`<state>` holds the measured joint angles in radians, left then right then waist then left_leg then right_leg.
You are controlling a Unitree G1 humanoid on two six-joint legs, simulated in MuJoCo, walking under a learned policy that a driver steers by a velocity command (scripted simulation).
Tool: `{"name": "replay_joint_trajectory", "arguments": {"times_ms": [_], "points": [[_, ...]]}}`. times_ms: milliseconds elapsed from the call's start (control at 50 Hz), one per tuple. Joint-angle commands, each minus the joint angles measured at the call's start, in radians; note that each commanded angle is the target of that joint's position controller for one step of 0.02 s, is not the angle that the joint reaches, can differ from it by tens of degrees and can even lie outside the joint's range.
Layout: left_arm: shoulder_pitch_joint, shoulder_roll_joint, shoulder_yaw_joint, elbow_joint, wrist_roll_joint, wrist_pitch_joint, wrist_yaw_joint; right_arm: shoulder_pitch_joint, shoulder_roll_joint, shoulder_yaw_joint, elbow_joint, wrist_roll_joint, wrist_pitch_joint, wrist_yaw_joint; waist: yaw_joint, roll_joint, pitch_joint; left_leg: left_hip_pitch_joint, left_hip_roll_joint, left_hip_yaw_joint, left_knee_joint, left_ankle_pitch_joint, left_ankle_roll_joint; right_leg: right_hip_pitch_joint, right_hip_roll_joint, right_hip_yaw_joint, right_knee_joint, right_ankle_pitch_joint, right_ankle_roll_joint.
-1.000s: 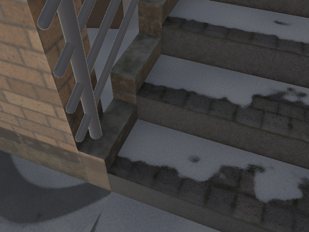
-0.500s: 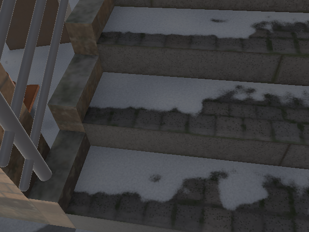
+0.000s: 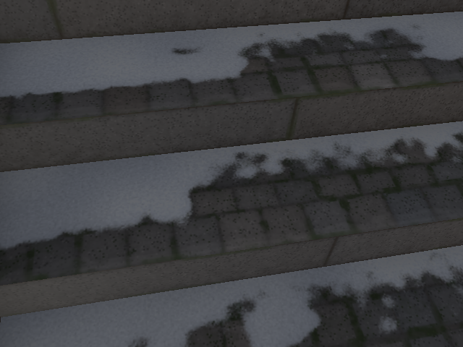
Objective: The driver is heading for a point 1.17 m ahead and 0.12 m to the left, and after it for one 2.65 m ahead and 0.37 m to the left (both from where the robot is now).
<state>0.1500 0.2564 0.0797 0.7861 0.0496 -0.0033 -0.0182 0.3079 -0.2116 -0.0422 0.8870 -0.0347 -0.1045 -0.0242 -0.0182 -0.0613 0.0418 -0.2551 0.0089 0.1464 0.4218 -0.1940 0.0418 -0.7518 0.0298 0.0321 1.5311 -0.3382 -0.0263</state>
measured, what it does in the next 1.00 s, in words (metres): walks ahead: right foot, then left foot 0.16 m higher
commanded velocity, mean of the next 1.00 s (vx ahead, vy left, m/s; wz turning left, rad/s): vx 0.05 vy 0.00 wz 0.10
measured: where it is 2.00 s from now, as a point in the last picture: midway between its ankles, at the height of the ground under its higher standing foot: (215, 235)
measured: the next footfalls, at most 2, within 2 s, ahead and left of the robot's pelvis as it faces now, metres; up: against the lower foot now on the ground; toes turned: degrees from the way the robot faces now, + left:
right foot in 0.40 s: +0.18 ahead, -0.29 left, +0.00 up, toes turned -16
left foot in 0.96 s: +0.34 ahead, +0.04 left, +0.16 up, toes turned +14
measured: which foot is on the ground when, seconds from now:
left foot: down 0.00-0.40, up 0.42-0.94, down 0.96-1.00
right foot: up 0.00-0.38, down 0.40-0.98, up 1.00-1.00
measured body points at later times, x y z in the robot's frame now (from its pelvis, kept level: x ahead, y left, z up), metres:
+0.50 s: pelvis +0.14 -0.15 -0.02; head +0.17 -0.19 +0.43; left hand +0.37 +0.01 -0.10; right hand +0.12 -0.41 -0.17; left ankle +0.04 +0.05 -0.62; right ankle +0.14 -0.28 -0.74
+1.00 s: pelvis +0.21 -0.09 +0.02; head +0.26 -0.08 +0.46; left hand +0.19 +0.19 -0.12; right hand +0.51 -0.22 -0.03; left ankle +0.30 +0.03 -0.58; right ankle +0.15 -0.28 -0.71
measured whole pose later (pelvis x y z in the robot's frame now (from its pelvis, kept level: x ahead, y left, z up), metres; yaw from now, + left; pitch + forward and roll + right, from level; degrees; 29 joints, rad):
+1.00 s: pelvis +0.21 -0.09 +0.02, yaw +10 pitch +1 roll +0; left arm 0.35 0.25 0.06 0.79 0.00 0.01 0.01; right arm -0.07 -0.15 0.00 0.45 -0.01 0.09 -0.01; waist 0.03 -0.01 0.10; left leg -0.90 0.04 0.09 1.39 -0.52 0.07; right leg -0.09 -0.27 -0.32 0.48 -0.15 0.06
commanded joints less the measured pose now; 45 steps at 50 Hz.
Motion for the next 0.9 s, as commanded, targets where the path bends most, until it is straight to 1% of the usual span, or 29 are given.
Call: {"name": "replay_joint_trajectory", "arguments": {"times_ms": [20, 60, 100, 160, 180, 220, 260, 300, 320, 340, 360, 380, 400, 420, 440, 460, 480, 500, 520, 540, 580, 600, 640, 680, 760, 800, 860, 880, 900], "points": [[0.000, -0.005, -0.002, -0.099, -0.004, 0.015, 0.002, 0.042, -0.102, -0.016, -0.044, -0.003, -0.003, -0.016, 0.029, 0.149, -0.075, 0.099, 0.312, -0.144, -0.127, 0.551, 0.186, -0.100, -0.031, 0.037, 0.036, 0.061, 0.021], [-0.047, -0.034, -0.006, -0.131, -0.008, 0.043, 0.019, 0.076, -0.118, -0.021, -0.044, -0.013, 0.008, -0.021, 0.015, 0.196, -0.071, 0.122, 0.347, -0.131, -0.133, 0.494, 0.203, -0.170, -0.020, -0.022, 0.178, -0.015, 0.030], [-0.135, -0.046, -0.011, -0.207, -0.010, 0.063, 0.028, 0.111, -0.134, -0.031, -0.037, -0.013, 0.008, -0.016, -0.003, 0.168, -0.030, 0.170, 0.388, -0.173, -0.163, 0.376, 0.223, -0.307, -0.029, 0.034, 0.285, -0.060, 0.021], [-0.230, -0.055, -0.014, -0.264, 0.010, 0.057, 0.055, 0.210, -0.139, -0.037, -0.004, -0.008, 0.008, -0.021, -0.062, 0.157, -0.020, 0.358, 0.412, -0.202, -0.193, 0.226, 0.211, -0.525, -0.037, 0.074, 0.362, -0.185, 0.015], [-0.246, -0.048, -0.014, -0.270, 0.015, 0.054, 0.055, 0.234, -0.135, -0.036, 0.003, -0.009, 0.007, -0.026, -0.077, 0.148, -0.032, 0.409, 0.408, -0.195, -0.189, 0.205, 0.201, -0.552, -0.042, 0.082, 0.337, -0.209, 0.015], [-0.291, -0.071, -0.025, -0.302, 0.008, 0.049, 0.040, 0.242, -0.130, -0.033, 0.013, -0.016, 0.009, -0.035, -0.085, 0.160, -0.025, 0.433, 0.397, -0.169, -0.198, 0.185, 0.180, -0.558, -0.069, 0.066, 0.230, -0.215, 0.019], [-0.296, -0.095, -0.043, -0.328, -0.001, 0.049, 0.015, 0.179, -0.117, -0.027, -0.003, -0.018, 0.015, -0.039, -0.055, 0.164, -0.024, 0.366, 0.352, -0.089, -0.215, 0.174, 0.129, -0.413, -0.138, 0.013, -0.050, -0.128, 0.022], [-0.293, -0.120, -0.058, -0.336, -0.020, 0.041, -0.006, 0.084, -0.124, -0.027, -0.045, -0.011, 0.012, -0.022, -0.047, 0.224, -0.059, 0.263, 0.316, -0.014, -0.223, 0.414, 0.085, -0.140, -0.164, -0.058, -0.291, 0.035, 0.002], [-0.212, -0.111, -0.057, -0.314, -0.032, 0.034, -0.013, 0.010, -0.135, -0.031, -0.073, 0.000, 0.012, -0.009, -0.004, 0.235, -0.099, 0.169, 0.278, 0.046, -0.205, 0.464, 0.049, 0.097, -0.164, -0.049, -0.481, 0.144, -0.007], [-0.173, -0.086, -0.047, -0.298, -0.032, 0.022, -0.009, 0.046, -0.156, -0.040, -0.071, 0.016, 0.034, 0.009, -0.009, 0.186, -0.155, 0.196, 0.198, 0.055, -0.105, 0.501, 0.057, 0.234, -0.098, -0.110, -0.653, 0.093, 0.007], [-0.088, -0.054, -0.032, -0.229, -0.018, 0.002, -0.008, 0.087, -0.171, -0.044, -0.054, 0.026, 0.044, 0.017, -0.003, 0.121, -0.222, 0.208, 0.177, 0.054, 0.076, 0.578, 0.040, 0.447, -0.029, -0.136, -0.877, 0.317, 0.021], [0.031, -0.042, -0.015, -0.168, -0.008, -0.011, -0.004, 0.108, -0.207, -0.060, -0.038, 0.051, 0.062, 0.015, 0.057, 0.097, -0.231, 0.164, 0.146, 0.054, 0.232, 0.537, 0.014, 0.641, 0.007, -0.175, -1.202, 0.526, 0.041], [0.134, -0.007, -0.004, -0.110, 0.006, -0.021, 0.010, 0.100, -0.172, -0.059, -0.044, 0.060, 0.068, 0.012, 0.088, 0.060, -0.208, 0.020, 0.111, 0.015, 0.356, 0.248, 0.002, 0.831, -0.044, -0.156, -1.317, 0.660, 0.061], [0.202, 0.073, -0.006, -0.113, 0.031, -0.044, 0.009, 0.176, -0.014, -0.032, -0.063, 0.034, 0.073, 0.014, 0.017, -0.154, -0.200, -0.347, 0.048, -0.077, 0.690, -0.498, -0.037, 1.078, -0.343, 0.032, -0.992, 1.504, 0.066], [0.388, 0.189, 0.020, -0.113, -0.022, -0.041, 0.029, 0.290, 0.084, -0.012, -0.064, 0.058, 0.065, 0.011, 0.085, -0.276, -0.438, -0.458, -0.040, -0.295, 0.971, -0.599, -0.051, 1.217, -0.565, 0.122, -0.812, 2.229, -0.028], [0.355, 0.197, 0.025, -0.137, -0.031, -0.024, 0.036, 0.195, 0.026, -0.028, -0.074, 0.076, 0.086, -0.001, 0.147, -0.136, -0.514, -0.380, -0.056, -0.266, 1.129, -0.369, -0.085, 0.974, -0.596, 0.120, -1.015, 1.774, -0.125], [0.150, 0.155, 0.007, -0.161, -0.032, -0.019, 0.039, 0.093, 0.010, -0.033, -0.120, 0.045, 0.104, -0.010, 0.051, -0.212, -0.370, -0.397, -0.001, -0.193, 1.190, -0.255, -0.106, 0.769, -0.551, 0.100, -1.110, 1.249, -0.147], [0.027, 0.062, -0.020, -0.163, -0.038, -0.017, 0.040, 0.008, -0.019, -0.047, -0.127, 0.015, 0.114, -0.010, 0.004, -0.256, -0.215, -0.438, 0.017, -0.154, 1.227, -0.207, -0.115, 0.661, -0.467, 0.044, -1.134, 1.047, -0.121], [-0.019, 0.002, -0.042, -0.171, -0.048, -0.023, 0.043, -0.004, -0.039, -0.057, -0.119, 0.006, 0.133, -0.003, -0.013, -0.237, -0.114, -0.411, 0.005, -0.147, 1.271, -0.180, -0.127, 0.551, -0.411, -0.040, -1.150, 1.046, -0.115], [-0.020, -0.011, -0.050, -0.175, -0.047, -0.026, 0.054, 0.013, -0.054, -0.066, -0.115, 0.006, 0.149, 0.003, -0.029, -0.197, -0.090, -0.377, -0.019, -0.123, 1.316, -0.164, -0.127, 0.494, -0.396, -0.085, -1.172, 1.014, -0.120], [0.061, 0.035, -0.030, -0.134, -0.026, -0.034, 0.061, -0.050, -0.006, -0.057, -0.148, 0.007, 0.159, -0.002, -0.018, -0.147, -0.095, -0.504, -0.070, -0.100, 1.528, -0.240, -0.090, 0.573, -0.425, -0.073, -1.188, 0.971, -0.149], [0.117, 0.054, -0.019, -0.107, -0.017, -0.039, 0.061, -0.106, 0.018, -0.049, -0.188, 0.004, 0.164, -0.009, -0.010, -0.122, -0.095, -0.610, -0.065, -0.129, 1.624, -0.288, -0.062, 0.638, -0.452, -0.052, -1.202, 0.889, -0.160], [0.199, 0.038, -0.014, -0.069, -0.004, -0.041, 0.068, -0.225, 0.043, -0.032, -0.275, -0.006, 0.178, -0.024, 0.005, -0.098, -0.075, -0.829, -0.047, -0.194, 1.765, -0.347, -0.012, 0.736, -0.506, -0.025, -1.244, 0.607, -0.162], [0.259, 0.031, -0.014, -0.041, -0.001, -0.046, 0.074, -0.312, 0.049, -0.019, -0.348, -0.015, 0.188, -0.027, 0.011, -0.029, -0.058, -0.986, -0.043, -0.222, 1.861, -0.368, 0.007, 0.792, -0.520, -0.033, -1.280, 0.381, -0.149], [0.266, 0.077, -0.006, -0.036, -0.007, -0.060, 0.069, -0.432, 0.070, 0.001, -0.450, -0.014, 0.207, -0.025, 0.007, 0.033, -0.002, -1.075, -0.022, -0.182, 1.811, -0.353, -0.014, 0.739, -0.488, -0.118, -1.353, 0.227, -0.125], [0.241, 0.093, -0.001, -0.030, -0.004, -0.046, 0.074, -0.465, 0.087, 0.014, -0.516, -0.014, 0.208, -0.010, -0.021, -0.011, 0.005, -1.037, 0.020, -0.144, 1.639, -0.325, -0.030, 0.693, -0.422, -0.181, -1.362, 0.274, -0.114], [0.251, 0.144, 0.020, -0.035, 0.005, -0.042, 0.085, -0.504, 0.085, 0.014, -0.564, -0.024, 0.212, 0.002, 0.004, -0.082, -0.041, -1.051, 0.072, -0.146, 1.522, -0.310, -0.047, 0.814, -0.429, -0.186, -1.353, 0.382, -0.138], [0.200, 0.181, 0.029, -0.060, -0.009, -0.030, 0.087, -0.463, 0.100, 0.036, -0.578, -0.004, 0.201, 0.021, -0.030, -0.105, -0.083, -0.884, 0.133, -0.130, 1.139, -0.424, -0.012, 0.819, -0.390, -0.262, -1.391, 0.470, -0.131], [0.200, 0.181, 0.030, -0.078, -0.011, -0.017, 0.086, -0.475, 0.078, 0.037, -0.578, 0.023, 0.201, 0.026, 0.000, -0.120, -0.127, -0.649, 0.091, -0.049, 0.938, -0.479, 0.000, 0.761, -0.348, -0.304, -1.410, 0.529, -0.133]]}}
Velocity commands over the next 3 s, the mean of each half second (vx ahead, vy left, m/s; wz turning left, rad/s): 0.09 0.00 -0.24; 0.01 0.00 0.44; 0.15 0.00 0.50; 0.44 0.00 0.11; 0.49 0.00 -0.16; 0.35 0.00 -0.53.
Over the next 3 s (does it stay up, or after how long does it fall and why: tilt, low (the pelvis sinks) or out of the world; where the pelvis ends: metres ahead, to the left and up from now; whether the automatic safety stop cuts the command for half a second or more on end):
stays up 1.21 0.20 0.56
